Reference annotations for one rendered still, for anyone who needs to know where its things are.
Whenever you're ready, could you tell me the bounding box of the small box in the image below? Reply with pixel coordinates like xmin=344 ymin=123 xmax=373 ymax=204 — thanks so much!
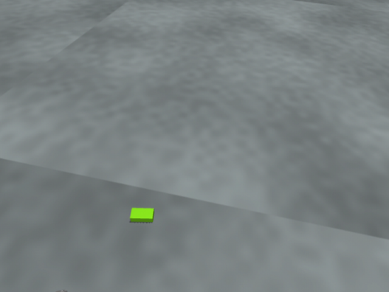
xmin=130 ymin=208 xmax=154 ymax=222

